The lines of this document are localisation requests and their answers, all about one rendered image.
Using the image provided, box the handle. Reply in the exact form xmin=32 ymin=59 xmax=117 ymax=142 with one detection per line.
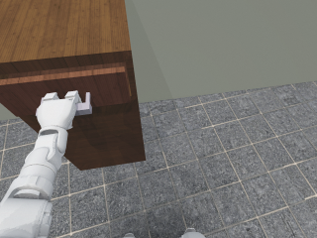
xmin=36 ymin=92 xmax=92 ymax=117

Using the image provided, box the drawer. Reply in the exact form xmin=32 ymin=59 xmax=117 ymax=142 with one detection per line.
xmin=0 ymin=61 xmax=131 ymax=117

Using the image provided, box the cabinet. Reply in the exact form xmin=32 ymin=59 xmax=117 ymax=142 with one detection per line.
xmin=0 ymin=0 xmax=146 ymax=171

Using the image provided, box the left robot forearm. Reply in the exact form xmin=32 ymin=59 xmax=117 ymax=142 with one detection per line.
xmin=0 ymin=126 xmax=68 ymax=209

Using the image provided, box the left robot upper arm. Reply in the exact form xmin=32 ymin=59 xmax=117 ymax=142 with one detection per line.
xmin=0 ymin=197 xmax=53 ymax=238

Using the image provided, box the left robot hand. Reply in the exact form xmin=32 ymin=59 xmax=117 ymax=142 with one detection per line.
xmin=37 ymin=90 xmax=82 ymax=130

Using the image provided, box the right robot shin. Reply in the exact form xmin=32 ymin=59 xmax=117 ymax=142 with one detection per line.
xmin=183 ymin=228 xmax=196 ymax=235

